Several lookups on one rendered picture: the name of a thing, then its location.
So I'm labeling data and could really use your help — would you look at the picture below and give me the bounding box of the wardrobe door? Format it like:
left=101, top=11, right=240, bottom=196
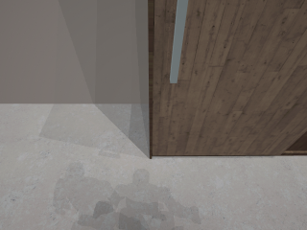
left=153, top=0, right=307, bottom=156
left=286, top=131, right=307, bottom=151

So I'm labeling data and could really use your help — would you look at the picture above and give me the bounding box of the handle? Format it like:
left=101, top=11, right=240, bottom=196
left=170, top=0, right=189, bottom=83

